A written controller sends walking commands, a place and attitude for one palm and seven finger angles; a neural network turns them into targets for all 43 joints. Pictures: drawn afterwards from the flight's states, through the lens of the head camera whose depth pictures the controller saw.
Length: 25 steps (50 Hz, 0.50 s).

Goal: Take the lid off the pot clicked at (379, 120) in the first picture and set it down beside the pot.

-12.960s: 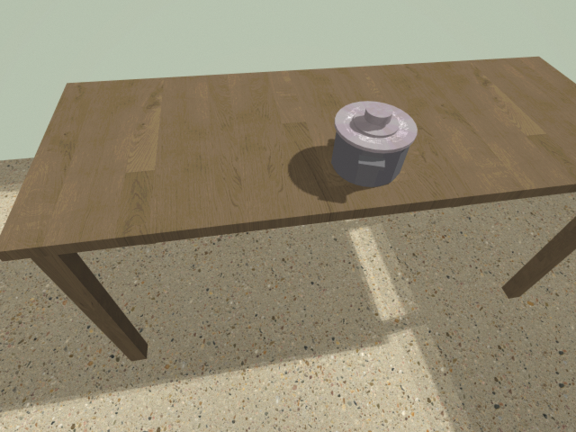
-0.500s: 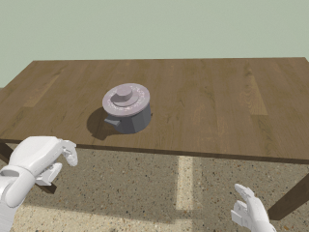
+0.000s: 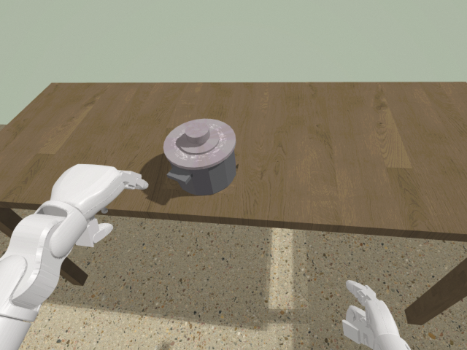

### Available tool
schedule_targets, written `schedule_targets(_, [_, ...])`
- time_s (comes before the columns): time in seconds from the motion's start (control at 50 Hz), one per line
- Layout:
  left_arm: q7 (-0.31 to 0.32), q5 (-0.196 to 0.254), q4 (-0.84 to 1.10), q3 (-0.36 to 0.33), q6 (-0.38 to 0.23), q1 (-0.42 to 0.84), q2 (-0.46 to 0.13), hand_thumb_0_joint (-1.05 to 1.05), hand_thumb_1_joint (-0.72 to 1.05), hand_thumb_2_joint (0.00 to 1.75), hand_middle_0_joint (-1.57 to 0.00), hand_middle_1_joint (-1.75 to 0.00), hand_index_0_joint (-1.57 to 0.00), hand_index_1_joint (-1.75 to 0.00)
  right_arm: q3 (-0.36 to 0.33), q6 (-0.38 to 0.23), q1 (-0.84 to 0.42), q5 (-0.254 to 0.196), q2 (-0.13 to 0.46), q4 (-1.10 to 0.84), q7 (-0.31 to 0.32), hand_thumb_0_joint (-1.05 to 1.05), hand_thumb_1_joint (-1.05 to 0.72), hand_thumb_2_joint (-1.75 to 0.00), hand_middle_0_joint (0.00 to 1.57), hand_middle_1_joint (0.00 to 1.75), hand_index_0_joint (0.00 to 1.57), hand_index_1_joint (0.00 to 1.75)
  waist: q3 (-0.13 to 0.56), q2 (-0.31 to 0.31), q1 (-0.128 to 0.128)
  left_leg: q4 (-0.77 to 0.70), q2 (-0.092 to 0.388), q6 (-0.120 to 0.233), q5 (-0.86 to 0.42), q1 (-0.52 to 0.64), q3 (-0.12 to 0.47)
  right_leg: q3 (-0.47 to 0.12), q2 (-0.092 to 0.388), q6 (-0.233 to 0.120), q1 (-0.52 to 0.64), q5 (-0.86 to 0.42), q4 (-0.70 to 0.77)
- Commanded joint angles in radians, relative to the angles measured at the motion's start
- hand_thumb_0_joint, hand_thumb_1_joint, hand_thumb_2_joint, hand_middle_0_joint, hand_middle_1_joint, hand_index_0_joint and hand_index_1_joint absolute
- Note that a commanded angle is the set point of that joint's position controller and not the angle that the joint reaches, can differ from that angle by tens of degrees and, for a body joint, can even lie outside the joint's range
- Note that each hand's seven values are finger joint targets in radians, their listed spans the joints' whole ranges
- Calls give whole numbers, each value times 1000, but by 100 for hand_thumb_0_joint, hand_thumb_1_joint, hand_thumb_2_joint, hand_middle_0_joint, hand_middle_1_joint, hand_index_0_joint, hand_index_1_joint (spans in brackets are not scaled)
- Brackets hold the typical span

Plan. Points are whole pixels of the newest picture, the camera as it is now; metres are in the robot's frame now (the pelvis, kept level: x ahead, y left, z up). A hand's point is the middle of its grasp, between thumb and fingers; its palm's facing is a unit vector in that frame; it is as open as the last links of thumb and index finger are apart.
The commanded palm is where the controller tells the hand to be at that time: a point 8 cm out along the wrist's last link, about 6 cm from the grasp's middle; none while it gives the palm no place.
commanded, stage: move the open hand above the knob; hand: left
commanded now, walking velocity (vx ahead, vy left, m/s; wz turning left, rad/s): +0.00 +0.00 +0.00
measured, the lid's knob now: (197, 133) +0.55 +0.15 +0.06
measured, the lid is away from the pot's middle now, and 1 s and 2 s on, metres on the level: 0.00 0.00 0.00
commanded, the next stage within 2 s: none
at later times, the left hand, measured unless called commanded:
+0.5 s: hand (140, 184) +0.35 +0.20 +0.12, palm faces -0.25 -0.06 -0.97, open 10.2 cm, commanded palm +0.34 +0.21 +0.20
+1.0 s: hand (154, 146) +0.42 +0.19 +0.14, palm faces -0.20 -0.05 -0.98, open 10.2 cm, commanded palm +0.40 +0.18 +0.20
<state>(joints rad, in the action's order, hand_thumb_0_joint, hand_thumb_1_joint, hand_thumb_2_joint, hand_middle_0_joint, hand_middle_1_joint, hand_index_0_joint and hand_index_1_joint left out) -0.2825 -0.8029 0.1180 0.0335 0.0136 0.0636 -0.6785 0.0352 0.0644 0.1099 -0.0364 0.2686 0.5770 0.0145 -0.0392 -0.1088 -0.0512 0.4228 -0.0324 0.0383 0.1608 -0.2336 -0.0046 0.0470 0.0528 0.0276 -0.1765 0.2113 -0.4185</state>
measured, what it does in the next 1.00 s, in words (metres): stands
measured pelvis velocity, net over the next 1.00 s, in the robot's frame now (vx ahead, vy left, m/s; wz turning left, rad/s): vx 0.02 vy -0.02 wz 0.01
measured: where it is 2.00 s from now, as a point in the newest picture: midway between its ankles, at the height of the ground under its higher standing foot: outside the picture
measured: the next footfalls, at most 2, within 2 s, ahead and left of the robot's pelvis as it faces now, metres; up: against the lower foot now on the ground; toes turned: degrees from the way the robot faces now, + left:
none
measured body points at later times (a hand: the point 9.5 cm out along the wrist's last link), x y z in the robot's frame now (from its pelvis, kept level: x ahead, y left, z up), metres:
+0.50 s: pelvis +0.02 -0.01 +0.00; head +0.03 -0.06 +0.45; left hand +0.35 +0.20 +0.17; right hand +0.22 -0.24 -0.10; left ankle +0.04 +0.09 -0.74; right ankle +0.01 -0.14 -0.74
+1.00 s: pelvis +0.02 -0.02 +0.00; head +0.05 -0.06 +0.45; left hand +0.42 +0.19 +0.19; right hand +0.20 -0.26 -0.12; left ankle +0.04 +0.09 -0.74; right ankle +0.01 -0.14 -0.74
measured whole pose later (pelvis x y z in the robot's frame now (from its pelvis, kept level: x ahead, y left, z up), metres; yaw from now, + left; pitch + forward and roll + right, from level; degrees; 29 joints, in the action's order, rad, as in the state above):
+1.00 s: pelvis +0.02 -0.02 +0.00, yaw +0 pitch +2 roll +0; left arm -0.35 -0.82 -0.33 0.16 0.17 0.59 -0.58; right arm 0.02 0.12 0.14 -0.08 0.29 0.59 -0.01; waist -0.01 -0.09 0.01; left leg 0.45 -0.02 0.01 0.20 -0.28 0.01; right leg 0.06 0.04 0.01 -0.24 0.27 -0.47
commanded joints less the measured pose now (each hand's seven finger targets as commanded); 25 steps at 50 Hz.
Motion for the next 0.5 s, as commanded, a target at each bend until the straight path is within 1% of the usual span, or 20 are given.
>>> schedule_targets(0.0, [48, 39, 90, -221, 30, 323, -213, 0, -30, 140, -82, -8, -82, -8, -41, -49, -127, -13, 101, -166, -3, 0, -90, -90, 20, 30, 20, 30, 225, -6, -7, -78, 17, -9, -85, 136, 66, 22, -61, -54, -15, -34, 62])
schedule_targets(0.02, [37, 59, 64, -179, 47, 257, -138, 0, -30, 140, -82, -8, -82, -8, -49, -51, -130, -21, 102, -182, -17, 0, -90, -90, 20, 30, 20, 30, 217, -4, 1, -61, 16, -9, -95, 144, 64, 20, -68, -56, -27, -49, 51])
schedule_targets(0.06, [4, 70, 66, -79, 76, 226, -62, 0, -31, 141, -82, -8, -82, -8, -52, -39, -134, -20, 110, -190, -33, 0, -90, -90, 20, 30, 20, 30, 207, 36, 6, -75, 17, -10, -76, 132, 53, 24, -61, -48, -31, -54, 61])
schedule_targets(0.1, [-13, 48, 97, -15, 105, 308, -40, 0, -31, 142, -82, -8, -82, -8, -50, -29, -154, -26, 116, -199, -33, 0, -90, -90, 20, 30, 20, 30, 180, 61, 24, -87, 17, -10, -10, 110, 52, 24, -63, -44, -51, -17, 65])
schedule_targets(0.12, [-10, 38, 111, -27, 111, 349, -52, 0, -31, 142, -82, -8, -82, -8, -50, -36, -157, -31, 115, -209, -32, 0, -90, -90, 20, 30, 20, 30, 181, 77, 35, -68, 15, -3, 11, 116, 49, 16, -71, -48, -63, 0, 59])
schedule_targets(0.14, [-11, 13, 138, -74, 104, 455, -146, 0, -31, 142, -82, -8, -82, -8, -44, -35, -151, -23, 120, -195, -22, 0, -90, -90, 20, 30, 20, 30, 232, 77, 29, -84, 12, -1, 8, 121, 48, 19, -67, -47, -30, 9, 64])
schedule_targets(0.16, [-1, -9, 166, -154, 96, 518, -255, 0, -31, 142, -82, -8, -82, -8, -48, -40, -149, -19, 125, -188, -12, 0, -90, -90, 20, 30, 20, 30, 273, 35, 17, -77, 13, 1, -11, 137, 56, 6, -63, -52, -7, 3, 57])
schedule_targets(0.2, [9, -46, 170, -258, 87, 615, -392, 0, -31, 142, -82, -8, -82, -8, -40, -53, -144, -7, 119, -163, 4, 0, -90, -90, 20, 30, 20, 30, 376, -7, -2, -53, 6, 3, -104, 167, 73, -4, -57, -60, 44, -57, 33])
schedule_targets(0.22, [18, -44, 150, -309, 91, 632, -444, 0, -31, 142, -82, -8, -82, -8, -39, -57, -137, -4, 126, -157, 5, 0, -90, -90, 20, 30, 20, 30, 382, -33, -1, -33, 1, 5, -118, 170, 73, -10, -61, -64, 55, -78, 25])
schedule_targets(0.24, [7, -58, 80, -260, 100, 662, -393, 0, -31, 142, -82, -8, -82, -8, -28, -52, -143, -4, 106, -144, 8, 0, -90, -90, 20, 30, 20, 30, 399, -20, 1, -41, -2, 2, -163, 166, 71, -1, -60, -63, 65, -103, 19])
schedule_targets(0.26, [3, -38, 28, -227, 107, 626, -331, 0, -31, 142, -82, -8, -82, -8, -32, -47, -127, -8, 105, -142, 6, 0, -90, -90, 20, 30, 20, 30, 353, 2, 4, -38, -1, 2, -169, 157, 65, 6, -58, -60, 49, -118, 26])
schedule_targets(0.28, [-4, -19, -26, -175, 121, 589, -257, 0, -31, 142, -82, -8, -82, -8, -35, -39, -123, -14, 109, -140, -2, 0, -90, -90, 20, 30, 20, 30, 303, 0, 15, -40, -3, -3, -157, 144, 59, 11, -59, -58, 19, -120, 31])
schedule_targets(0.32, [-34, 27, -109, -63, 154, 452, -82, 0, -31, 142, -82, -8, -82, -8, -48, -34, -118, -29, 113, -163, -28, 0, -90, -90, 20, 30, 20, 30, 245, 45, 25, -20, -5, 0, -155, 131, 52, 18, -64, -59, -27, -140, 23])
schedule_targets(0.34, [-60, 37, -82, 3, 161, 445, -30, 0, -31, 142, -82, -8, -82, -8, -45, -26, -125, -28, 114, -167, -38, 0, -90, -90, 20, 30, 20, 30, 271, 76, 26, -30, -9, 0, -163, 131, 38, 23, -59, -52, -10, -160, 27])
schedule_targets(0.36, [-74, 39, -42, 16, 161, 408, -19, 0, -31, 142, -82, -8, -82, -8, -53, -22, -132, -31, 116, -185, -45, 0, -90, -90, 20, 30, 20, 30, 261, 90, 21, -20, -7, 1, -169, 128, 31, 19, -58, -50, -9, -177, 25])
schedule_targets(0.38, [-83, 37, 8, 52, 158, 404, 7, 0, -31, 142, -82, -8, -82, -8, -52, -19, -147, -29, 118, -200, -51, 0, -90, -90, 20, 30, 20, 30, 280, 88, 26, -15, -12, 3, -166, 132, 25, 17, -57, -48, -3, -185, 25])
schedule_targets(0.42, [-82, 12, 57, 9, 155, 472, -57, 0, -31, 142, -82, -8, -82, -8, -53, -16, -159, -28, 121, -208, -49, 0, -90, -90, 20, 30, 20, 30, 287, 112, 40, 5, -11, 12, -149, 137, 23, 8, -62, -49, -6, -185, 21])
schedule_targets(0.44, [-81, -13, 55, -44, 148, 592, -153, 0, -31, 142, -82, -8, -82, -8, -43, -8, -145, -24, 123, -189, -38, 0, -90, -90, 20, 30, 20, 30, 306, 119, 38, -14, -13, 12, -136, 127, 22, 10, -58, -46, 17, -167, 28])
schedule_targets(0.46, [-70, -37, 58, -146, 139, 692, -289, 0, -31, 142, -82, -8, -82, -8, -48, -7, -141, -21, 133, -174, -24, 0, -90, -90, 20, 30, 20, 30, 304, 115, 34, -17, -11, 14, -122, 124, 29, -1, -56, -46, 27, -160, 30])
schedule_targets(0.48, [-60, -56, 11, -214, 135, 738, -374, 0, -31, 142, -82, -8, -82, -8, -42, -10, -132, -16, 134, -160, -12, 0, -90, -90, 20, 30, 20, 30, 323, 90, 24, -15, -17, 17, -127, 111, 36, -8, -53, -48, 46, -163, 21])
